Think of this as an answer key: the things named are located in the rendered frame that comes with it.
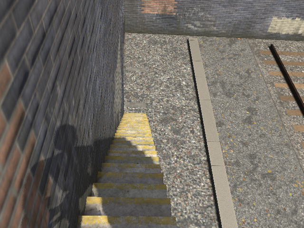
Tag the stairs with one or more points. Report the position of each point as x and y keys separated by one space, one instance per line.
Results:
x=129 y=192

